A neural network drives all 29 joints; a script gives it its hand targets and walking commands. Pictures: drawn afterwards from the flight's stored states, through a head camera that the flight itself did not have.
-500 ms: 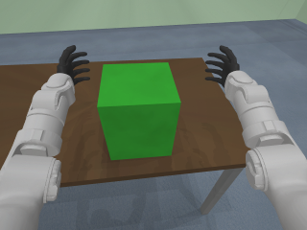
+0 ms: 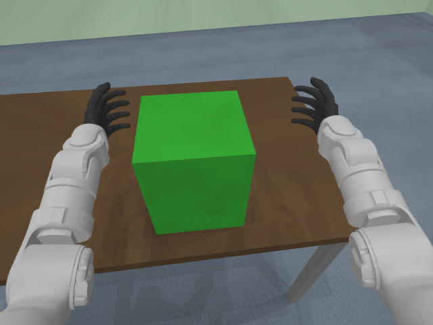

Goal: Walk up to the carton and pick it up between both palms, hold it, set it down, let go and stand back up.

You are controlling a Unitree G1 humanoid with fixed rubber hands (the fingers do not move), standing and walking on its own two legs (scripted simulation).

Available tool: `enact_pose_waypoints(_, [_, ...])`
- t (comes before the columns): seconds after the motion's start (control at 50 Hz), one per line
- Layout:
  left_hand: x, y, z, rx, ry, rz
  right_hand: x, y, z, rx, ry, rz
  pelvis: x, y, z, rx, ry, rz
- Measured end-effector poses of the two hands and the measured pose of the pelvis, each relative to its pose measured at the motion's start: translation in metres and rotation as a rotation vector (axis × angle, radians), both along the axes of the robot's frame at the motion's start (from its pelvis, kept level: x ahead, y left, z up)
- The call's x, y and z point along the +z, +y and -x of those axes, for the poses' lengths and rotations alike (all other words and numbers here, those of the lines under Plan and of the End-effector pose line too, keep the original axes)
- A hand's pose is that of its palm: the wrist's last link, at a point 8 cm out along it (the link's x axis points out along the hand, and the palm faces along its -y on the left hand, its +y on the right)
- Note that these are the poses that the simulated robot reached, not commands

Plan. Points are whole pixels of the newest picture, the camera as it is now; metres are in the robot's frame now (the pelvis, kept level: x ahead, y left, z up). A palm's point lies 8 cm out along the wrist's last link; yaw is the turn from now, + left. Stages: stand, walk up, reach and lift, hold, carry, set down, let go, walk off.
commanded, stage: set down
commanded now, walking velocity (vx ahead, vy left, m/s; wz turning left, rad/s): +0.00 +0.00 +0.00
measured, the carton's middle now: (195, 164) +0.47 +0.05 +0.03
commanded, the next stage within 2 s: none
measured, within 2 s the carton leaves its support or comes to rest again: neither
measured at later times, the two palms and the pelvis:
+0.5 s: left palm (98, 180) +0.34 +0.20 +0.13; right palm (344, 176) +0.34 -0.22 +0.13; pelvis -0.02 +0.00 +0.00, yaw -2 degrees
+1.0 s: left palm (100, 250) +0.26 +0.20 +0.04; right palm (342, 242) +0.26 -0.21 +0.05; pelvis -0.03 +0.00 +0.00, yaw -1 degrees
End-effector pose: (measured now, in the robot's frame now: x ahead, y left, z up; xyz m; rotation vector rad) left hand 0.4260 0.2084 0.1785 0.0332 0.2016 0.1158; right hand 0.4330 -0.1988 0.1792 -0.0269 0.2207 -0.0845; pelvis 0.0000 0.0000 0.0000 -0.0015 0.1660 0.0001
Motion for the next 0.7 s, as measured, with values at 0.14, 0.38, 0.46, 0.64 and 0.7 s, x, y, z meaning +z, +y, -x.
enact_pose_waypoints(0.14, [-0.014, -0.006, 0.021, -0.019, -0.006, 0.0, -0.017, -0.006, 0.023, -0.012, -0.029, -0.003, 0.003, 0.004, -0.004, -0.013, -0.045, 0.002])
enact_pose_waypoints(0.38, [-0.035, -0.004, 0.071, -0.025, 0.016, 0.015, -0.039, -0.018, 0.078, -0.019, -0.03, -0.015, 0.002, 0.006, 0.012, -0.031, -0.134, 0.002])
enact_pose_waypoints(0.46, [-0.041, -0.007, 0.081, -0.029, 0.018, 0.019, -0.044, -0.019, 0.09, -0.011, -0.027, -0.024, 0.0, 0.005, 0.02, -0.032, -0.144, 0.0])
enact_pose_waypoints(0.64, [-0.059, -0.014, 0.1, -0.023, 0.008, 0.02, -0.061, -0.017, 0.109, -0.004, -0.034, -0.033, -0.003, 0.002, 0.032, -0.024, -0.156, -0.004])
enact_pose_waypoints(0.7, [-0.068, -0.014, 0.108, -0.016, 0.0, 0.02, -0.068, -0.017, 0.117, -0.006, -0.04, -0.032, -0.003, 0.0, 0.034, -0.022, -0.161, -0.004])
